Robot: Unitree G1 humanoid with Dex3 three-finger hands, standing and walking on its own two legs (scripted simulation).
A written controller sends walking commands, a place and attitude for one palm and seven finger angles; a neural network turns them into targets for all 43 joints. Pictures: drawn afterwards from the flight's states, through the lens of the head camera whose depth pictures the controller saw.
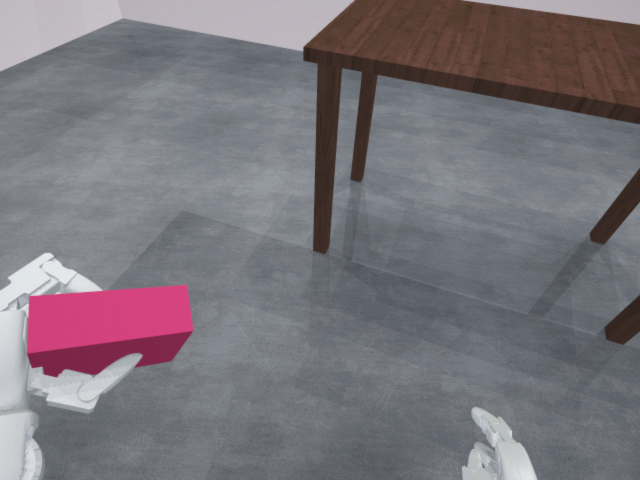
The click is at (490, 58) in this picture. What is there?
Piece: table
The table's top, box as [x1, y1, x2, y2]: [303, 0, 639, 123]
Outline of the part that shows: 303,47 303,60 639,123 639,25 637,24 463,0 354,0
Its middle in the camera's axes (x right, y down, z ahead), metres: +0.66 -0.55 +1.13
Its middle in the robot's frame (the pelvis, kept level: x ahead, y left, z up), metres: +1.25 -0.58 +0.06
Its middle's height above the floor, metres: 0.83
